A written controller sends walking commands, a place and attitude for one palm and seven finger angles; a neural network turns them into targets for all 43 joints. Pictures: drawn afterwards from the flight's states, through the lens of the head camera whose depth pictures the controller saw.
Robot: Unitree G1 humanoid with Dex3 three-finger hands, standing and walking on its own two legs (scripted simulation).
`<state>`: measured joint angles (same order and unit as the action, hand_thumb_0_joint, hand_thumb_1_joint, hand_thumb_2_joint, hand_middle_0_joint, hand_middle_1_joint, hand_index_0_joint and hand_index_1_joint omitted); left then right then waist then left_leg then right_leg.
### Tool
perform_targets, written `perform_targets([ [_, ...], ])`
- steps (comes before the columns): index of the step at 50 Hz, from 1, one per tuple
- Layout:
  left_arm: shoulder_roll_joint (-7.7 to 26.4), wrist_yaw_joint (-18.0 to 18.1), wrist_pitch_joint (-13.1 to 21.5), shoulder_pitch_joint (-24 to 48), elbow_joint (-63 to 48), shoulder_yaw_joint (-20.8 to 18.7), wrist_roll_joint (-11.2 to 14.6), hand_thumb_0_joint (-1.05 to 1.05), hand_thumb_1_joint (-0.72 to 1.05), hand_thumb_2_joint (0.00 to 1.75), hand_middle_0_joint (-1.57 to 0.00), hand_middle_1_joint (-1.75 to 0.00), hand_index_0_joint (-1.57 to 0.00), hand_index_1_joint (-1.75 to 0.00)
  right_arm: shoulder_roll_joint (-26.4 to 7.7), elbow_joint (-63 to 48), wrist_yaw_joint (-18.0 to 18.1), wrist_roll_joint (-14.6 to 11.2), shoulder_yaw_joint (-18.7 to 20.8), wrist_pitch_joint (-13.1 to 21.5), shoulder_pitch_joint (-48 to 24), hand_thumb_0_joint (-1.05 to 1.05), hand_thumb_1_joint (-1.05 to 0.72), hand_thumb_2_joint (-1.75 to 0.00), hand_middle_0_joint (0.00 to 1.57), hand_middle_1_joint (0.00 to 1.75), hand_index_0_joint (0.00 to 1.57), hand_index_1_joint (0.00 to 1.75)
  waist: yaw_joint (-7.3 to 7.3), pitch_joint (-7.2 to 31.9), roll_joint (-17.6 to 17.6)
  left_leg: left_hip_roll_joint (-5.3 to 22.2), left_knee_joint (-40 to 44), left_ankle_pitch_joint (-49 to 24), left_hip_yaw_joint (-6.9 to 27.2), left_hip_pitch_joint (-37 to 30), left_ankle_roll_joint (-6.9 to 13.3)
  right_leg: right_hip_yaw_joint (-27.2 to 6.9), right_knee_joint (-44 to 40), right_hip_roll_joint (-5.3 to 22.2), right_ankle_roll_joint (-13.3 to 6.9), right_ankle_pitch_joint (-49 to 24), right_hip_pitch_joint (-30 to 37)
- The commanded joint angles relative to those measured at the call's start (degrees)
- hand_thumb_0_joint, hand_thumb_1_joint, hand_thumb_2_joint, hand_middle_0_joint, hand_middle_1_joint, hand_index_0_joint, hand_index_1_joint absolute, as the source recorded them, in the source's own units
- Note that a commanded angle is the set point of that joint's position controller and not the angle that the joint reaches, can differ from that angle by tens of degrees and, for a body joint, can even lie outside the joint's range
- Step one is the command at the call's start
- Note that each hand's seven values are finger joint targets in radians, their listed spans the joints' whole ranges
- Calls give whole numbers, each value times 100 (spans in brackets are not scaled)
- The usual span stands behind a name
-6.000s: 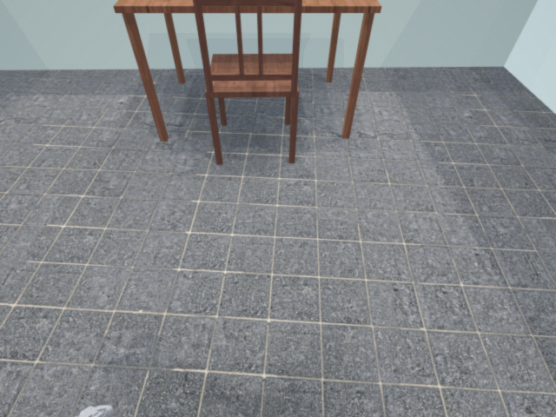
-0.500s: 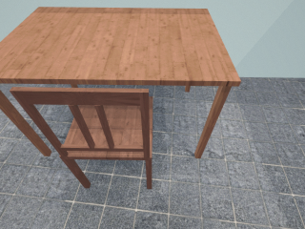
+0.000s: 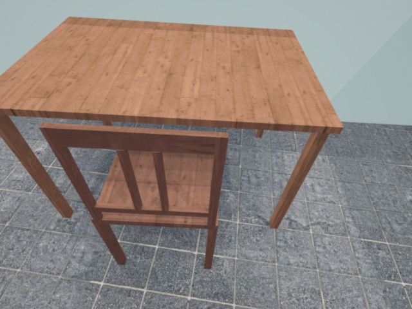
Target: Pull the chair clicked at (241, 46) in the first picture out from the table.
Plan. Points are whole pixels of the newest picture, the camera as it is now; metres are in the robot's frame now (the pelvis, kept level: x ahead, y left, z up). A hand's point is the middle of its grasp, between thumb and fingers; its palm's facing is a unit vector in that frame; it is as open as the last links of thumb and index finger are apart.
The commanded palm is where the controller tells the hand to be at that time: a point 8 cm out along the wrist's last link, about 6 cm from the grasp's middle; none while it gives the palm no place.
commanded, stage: look again from close up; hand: left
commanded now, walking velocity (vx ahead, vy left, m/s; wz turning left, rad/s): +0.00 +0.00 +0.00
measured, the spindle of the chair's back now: (131, 181) +0.45 +0.24 -0.10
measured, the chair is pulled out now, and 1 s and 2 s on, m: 0.00 0.00 0.00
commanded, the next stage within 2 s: raise the hand toward the chair's back in 0.38 s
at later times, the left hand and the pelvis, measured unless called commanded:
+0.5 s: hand out of the picture -0.03 +0.16 -0.18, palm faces +0.02 -0.99 -0.17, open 7.4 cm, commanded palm +0.09 +0.21 -0.07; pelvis +0.00 +0.00 +0.00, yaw +0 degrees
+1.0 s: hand out of the picture +0.12 +0.16 -0.07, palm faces +0.14 -0.99 -0.05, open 10.1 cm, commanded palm +0.12 +0.22 -0.06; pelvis -0.05 -0.06 -0.10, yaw +2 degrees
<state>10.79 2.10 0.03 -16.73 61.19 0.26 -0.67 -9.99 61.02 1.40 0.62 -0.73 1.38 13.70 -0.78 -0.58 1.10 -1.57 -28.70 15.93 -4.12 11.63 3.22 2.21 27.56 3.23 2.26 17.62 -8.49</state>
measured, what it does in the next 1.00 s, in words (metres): lowers itself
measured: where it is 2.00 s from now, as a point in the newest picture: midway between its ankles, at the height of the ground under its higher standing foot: outside the picture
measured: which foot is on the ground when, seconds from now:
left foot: down 0.00-1.00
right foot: down 0.00-1.00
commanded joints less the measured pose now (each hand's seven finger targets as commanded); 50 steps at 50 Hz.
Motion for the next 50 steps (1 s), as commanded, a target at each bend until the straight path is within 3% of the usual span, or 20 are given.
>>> perform_targets([
  [1, 464, 34, 73, -417, -147, -80, -29, 0, 90, 90, -20, -30, -20, -30, -674, -117, 15, -3, 111, 69, 268, 0, -90, -90, 20, 30, 20, 30, 34, -229, -151, 762, 756, -1474, 793, -33, -32, -212, -389, 264, -268, -842, -183],
  [23, 298, 56, 84, -649, 141, -49, -26, 0, 90, 90, -20, -30, -20, -30, -471, 257, 15, -31, 80, 56, 486, 0, -90, -90, 20, 30, 20, 30, 31, -356, -159, 711, 966, -921, 720, -32, -59, -267, -553, 313, -273, -790, -196],
  [24, 414, 244, 208, -666, 228, 1, -120, 0, 90, 90, -20, -30, -20, -30, -682, -150, -17, -65, 81, 87, 226, 0, -90, -90, 20, 30, 20, 30, 9, -641, -177, 817, 31, -2582, 721, 298, -224, -438, -536, 407, -262, -1719, -498],
  [25, 2544, 362, 1112, 3469, -8749, -1429, 977, 0, 88, 89, -20, -30, -20, -30, -1564, -1933, 435, -142, 567, 756, -37, 0, -90, -90, 20, 30, 20, 30, 744, 1461, -1489, 239, 230, -2706, 611, -1318, -548, 85, -389, -220, -301, -2295, -595],
  [26, 1318, 474, 803, 1391, -7674, -427, 389, 0, 85, 88, -20, -29, -20, -29, -1088, -1767, 428, -143, 115, 1462, 76, 0, -90, -90, 20, 30, 20, 30, 173, 1998, -2000, 708, 635, -3821, 762, -2109, -738, 165, 405, -186, -505, -953, -705],
  [27, 44, 516, 82, -609, -5746, 48, 562, 0, 83, 87, -19, -29, -19, -29, -810, -1606, 243, -216, 125, 1753, 293, 0, -90, -90, 20, 30, 20, 30, 206, 1321, -1104, 628, 773, -3768, 683, -1281, -707, 287, 981, -287, -410, 29, -1176],
  [28, -325, 379, 193, -166, -6713, 480, 863, 0, 81, 86, -19, -29, -19, -29, -976, -1871, 192, -286, 164, 1824, 196, 0, -90, -90, 20, 30, 20, 30, 199, 909, -703, 559, 598, -2825, 755, -752, -615, 310, 821, -250, -304, 244, -1287],
  [29, -75, 275, 427, 78, -6870, 295, 877, 0, 78, 85, -19, -28, -19, -28, -1139, -2098, 214, -302, 226, 1951, -47, 0, -90, -90, 20, 30, 20, 30, 195, 639, -362, 461, 374, -1373, 729, -208, -496, 312, 516, -250, -317, 181, -1336],
  [30, -54, 199, 543, -192, -6114, 89, 871, 0, 76, 84, -19, -28, -19, -28, -1166, -2216, 214, -261, 224, 1963, -156, 0, -90, -90, 20, 30, 20, 30, 362, -25, -2, 319, 157, -325, 760, 487, -381, 386, 230, -278, -330, 70, -1578],
  [31, 106, 43, 908, 18, -5847, -180, 925, 0, 74, 83, -18, -27, -18, -27, -1318, -2311, 142, -163, 263, 1963, -48, 0, -90, -90, 20, 30, 20, 30, 469, -72, 713, 200, -258, 136, 821, 1000, -274, 407, 280, -282, -319, 183, -2023],
  [32, 92, -160, 1370, -79, -5329, -418, 966, 0, 71, 82, -18, -27, -18, -27, -1330, -2424, 95, -70, 343, 1952, -99, 0, -90, -90, 20, 30, 20, 30, 431, -43, 1420, 224, -598, 612, 888, 1609, -294, 493, 658, -309, -307, 665, -2549],
  [33, -235, -468, 1856, -469, -4886, -329, 1071, 0, 69, 81, -18, -27, -18, -27, -1297, -2586, 27, -36, 390, 1974, -287, 0, -90, -90, 20, 30, 20, 30, 263, 21, 1613, 190, -958, 889, 835, 2076, -328, 500, 1029, -347, -323, 1096, -3005],
  [34, -298, -812, 2343, -949, -4639, -484, 1230, 0, 67, 80, -18, -26, -18, -26, -1254, -2766, -52, -20, 444, 2003, -434, 0, -90, -90, 20, 30, 20, 30, 30, 247, 1557, 165, -1320, 1000, 726, 2465, -367, 449, 1390, -326, -357, 1383, -3296],
  [35, -111, -1202, 2779, -1456, -4453, -806, 1364, 0, 64, 79, -17, -26, -17, -26, -1234, -2927, -179, -42, 482, 1975, -470, 0, -90, -90, 20, 30, 20, 30, -250, 514, 860, 84, -1589, 841, 573, 2644, -415, 316, 1688, -300, -460, 1283, -3270],
  [37, 386, -1976, 3625, -1197, -4665, -1240, 1536, 0, 60, 77, -17, -25, -17, -25, -1278, -3293, -320, -59, 535, 1947, -695, 0, -90, -90, 20, 30, 20, 30, -345, 1116, 44, 42, -2320, 627, 423, 3089, -434, 93, 2386, -226, -557, 1015, -3544],
  [38, 658, -2116, 3699, -1381, -4647, -1549, 1513, 0, 57, 76, -17, -25, -17, -25, -1277, -3509, -355, -77, 583, 1903, -737, 0, -90, -90, 20, 30, 20, 30, -462, 1409, -64, 29, -2527, 658, 330, 3296, -382, 6, 2600, -219, -554, 1038, -3562],
  [40, 966, -2216, 3324, -1284, -4986, -1806, 1578, 0, 53, 74, -16, -24, -16, -24, -1269, -3898, -344, -172, 596, 1705, -879, 0, -90, -90, 20, 30, 20, 30, -525, 1555, 4, -17, -2638, 1025, 263, 3689, -324, -214, 2598, -229, -502, 1440, -3524],
  [43, 1050, -1967, 2952, -366, -6638, -1772, 1807, 0, 46, 71, -16, -23, -16, -23, -1174, -4333, -139, -226, 532, 1558, -887, 0, -90, -90, 20, 30, 20, 30, -314, 1855, -300, 12, -2866, 1233, 288, 3731, -204, -582, 2356, -215, -434, 1979, -3527],
  [47, 1116, -1588, 3197, 273, -8053, -1575, 1651, 0, 36, 67, -15, -22, -15, -22, -986, -4049, 114, -155, 484, 1556, -422, 0, -90, -90, 20, 30, 20, 30, 137, 2046, -648, 187, -3323, 553, 429, 3493, -113, -681, 2473, -289, -423, 1079, -3561],
  [50, 967, -1886, 3326, 634, -7647, -1260, 1670, 0, 29, 64, -14, -20, -14, -20, -1020, -3664, 255, -151, 373, 1687, -371, 0, -90, -90, 20, 30, 20, 30, 483, 1758, -219, 257, -3683, 562, 519, 3840, -69, -724, 2473, -305, -311, 1004, -3835],
])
